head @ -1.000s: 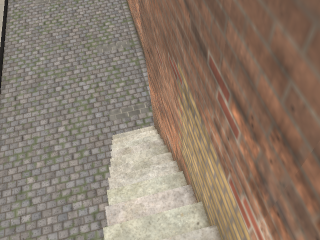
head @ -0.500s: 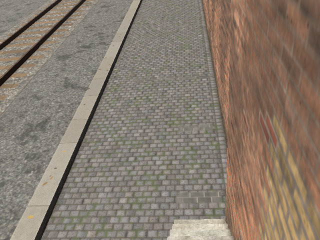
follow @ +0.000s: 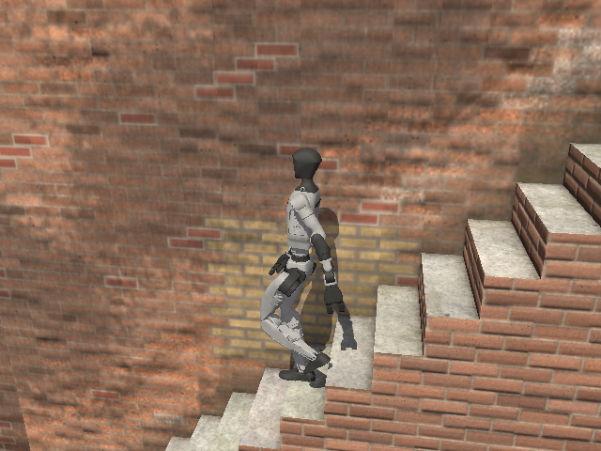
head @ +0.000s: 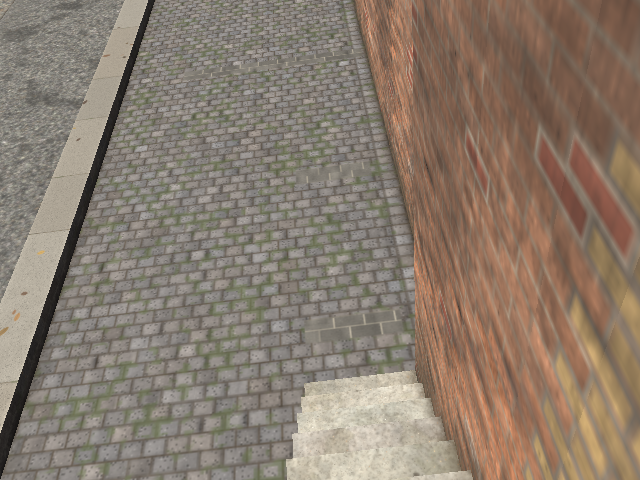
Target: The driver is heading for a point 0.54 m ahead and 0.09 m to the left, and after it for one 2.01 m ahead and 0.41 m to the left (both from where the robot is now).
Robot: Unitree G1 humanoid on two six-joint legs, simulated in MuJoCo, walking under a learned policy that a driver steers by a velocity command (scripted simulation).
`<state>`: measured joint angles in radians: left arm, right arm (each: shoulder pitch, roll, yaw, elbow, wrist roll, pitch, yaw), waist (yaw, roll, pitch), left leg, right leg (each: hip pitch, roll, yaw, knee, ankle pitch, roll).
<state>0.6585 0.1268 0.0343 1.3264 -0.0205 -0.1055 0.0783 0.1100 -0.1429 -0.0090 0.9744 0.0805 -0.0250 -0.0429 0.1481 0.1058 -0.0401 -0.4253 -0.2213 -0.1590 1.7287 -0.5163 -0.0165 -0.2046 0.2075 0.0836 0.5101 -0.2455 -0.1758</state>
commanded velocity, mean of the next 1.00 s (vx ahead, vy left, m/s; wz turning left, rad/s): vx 0.50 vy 0.00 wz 0.00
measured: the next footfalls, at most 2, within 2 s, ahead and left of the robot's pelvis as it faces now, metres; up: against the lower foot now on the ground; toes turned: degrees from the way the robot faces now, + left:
left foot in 0.46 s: +0.44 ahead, +0.25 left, -0.43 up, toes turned +5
right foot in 0.86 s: +0.44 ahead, +0.01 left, -0.43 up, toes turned +0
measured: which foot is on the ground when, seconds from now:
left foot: up 0.00-0.44, down 0.46-0.90, up 0.92-1.00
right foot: down 0.00-0.38, up 0.40-0.84, down 0.86-1.00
